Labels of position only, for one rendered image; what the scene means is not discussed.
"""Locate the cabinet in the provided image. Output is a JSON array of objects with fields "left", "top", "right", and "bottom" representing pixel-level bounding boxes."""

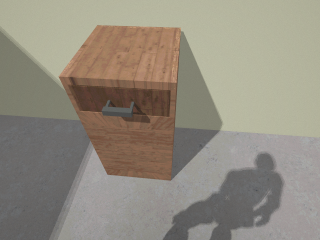
[{"left": 58, "top": 25, "right": 181, "bottom": 181}]

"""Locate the drawer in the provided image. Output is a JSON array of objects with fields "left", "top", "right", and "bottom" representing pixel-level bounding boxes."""
[{"left": 69, "top": 84, "right": 171, "bottom": 117}]

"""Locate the handle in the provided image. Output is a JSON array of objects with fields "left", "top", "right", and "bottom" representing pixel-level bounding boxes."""
[{"left": 101, "top": 100, "right": 135, "bottom": 118}]

